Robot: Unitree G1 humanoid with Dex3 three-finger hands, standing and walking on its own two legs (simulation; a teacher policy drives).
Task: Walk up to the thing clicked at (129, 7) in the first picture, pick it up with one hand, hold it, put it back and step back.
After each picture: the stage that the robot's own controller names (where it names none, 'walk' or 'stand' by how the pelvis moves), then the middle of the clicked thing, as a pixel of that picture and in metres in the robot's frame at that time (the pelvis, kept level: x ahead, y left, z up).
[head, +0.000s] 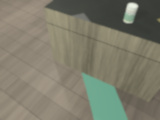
stand; (130, 13) +0.98 -0.30 -0.09
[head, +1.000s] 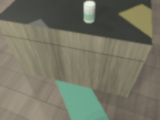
walk; (89, 12) +0.91 +0.02 -0.06
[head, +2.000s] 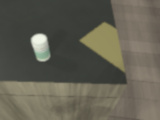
stand; (41, 48) +0.55 +0.23 -0.06
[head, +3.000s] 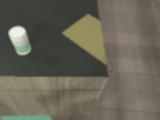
walk; (20, 41) +0.56 +0.29 -0.06
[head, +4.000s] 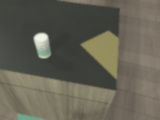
stand; (42, 46) +0.61 +0.23 -0.08
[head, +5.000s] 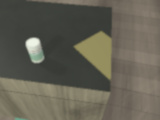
stand; (35, 50) +0.60 +0.26 -0.09
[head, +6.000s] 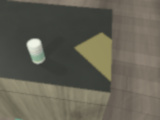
stand; (36, 51) +0.60 +0.26 -0.09
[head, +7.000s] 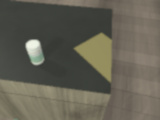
stand; (35, 52) +0.59 +0.27 -0.09
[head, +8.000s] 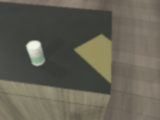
rise first; (36, 53) +0.59 +0.26 -0.09
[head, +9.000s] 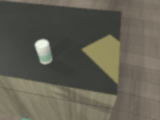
rise first; (44, 52) +0.59 +0.25 -0.09
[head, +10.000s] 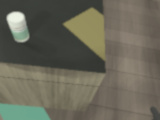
go down; (18, 27) +0.62 +0.24 -0.04
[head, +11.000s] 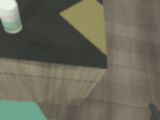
go down; (10, 16) +0.60 +0.24 -0.01
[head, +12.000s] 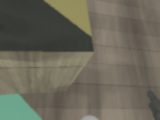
close in; out of the picture +0.61 +0.27 +0.03
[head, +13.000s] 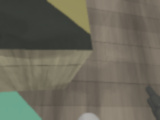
close; out of the picture +0.60 +0.26 +0.04
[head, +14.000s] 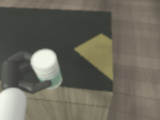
lift; (48, 70) +0.32 +0.12 +0.14
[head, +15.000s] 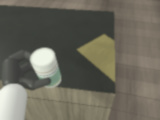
hold; (47, 69) +0.33 +0.13 +0.13
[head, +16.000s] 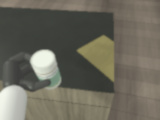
hold; (47, 70) +0.33 +0.13 +0.12
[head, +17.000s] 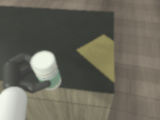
hold; (47, 71) +0.33 +0.13 +0.12
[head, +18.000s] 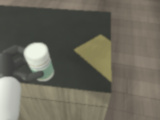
crouch; (40, 63) +0.36 +0.15 +0.12
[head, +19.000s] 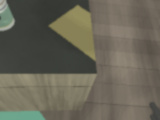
crouch; out of the picture +0.53 +0.21 +0.14
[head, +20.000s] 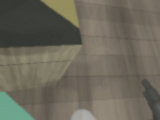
lower; out of the picture +0.65 +0.20 +0.05
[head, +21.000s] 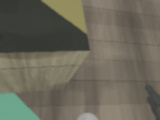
lower; out of the picture +0.67 +0.20 +0.01
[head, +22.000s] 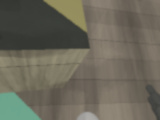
lower; out of the picture +0.68 +0.19 +0.01
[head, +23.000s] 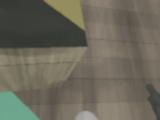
lower; out of the picture +0.68 +0.18 +0.01
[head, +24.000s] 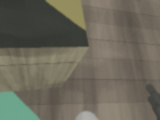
open; out of the picture +0.69 +0.17 +0.01
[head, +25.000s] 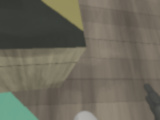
withdraw; out of the picture +0.68 +0.17 +0.01
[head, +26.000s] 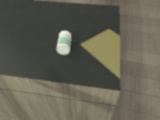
sink last; (64, 42) +0.66 +0.14 -0.06
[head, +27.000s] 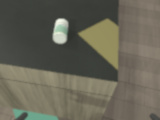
stand; (60, 31) +0.67 +0.14 -0.05
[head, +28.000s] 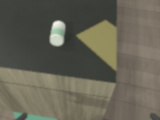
stand; (57, 33) +0.67 +0.15 -0.05
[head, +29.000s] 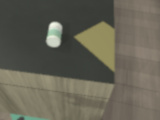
stand; (54, 34) +0.67 +0.15 -0.05
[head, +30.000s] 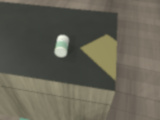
stand; (61, 45) +0.69 +0.15 -0.11
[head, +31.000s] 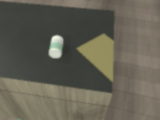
stand; (56, 46) +0.67 +0.17 -0.12
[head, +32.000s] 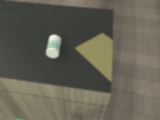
stand; (53, 46) +0.66 +0.19 -0.12
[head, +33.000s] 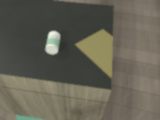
walk; (53, 42) +0.67 +0.19 -0.11
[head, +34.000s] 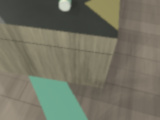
walk; (65, 0) +0.91 +0.13 -0.09
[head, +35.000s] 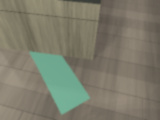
walk; out of the picture +1.27 +0.22 -0.09
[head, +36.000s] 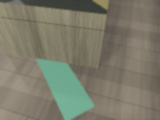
stand; out of the picture +1.28 +0.15 -0.10
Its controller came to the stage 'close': yes
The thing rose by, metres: 0.22
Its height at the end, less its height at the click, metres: -0.02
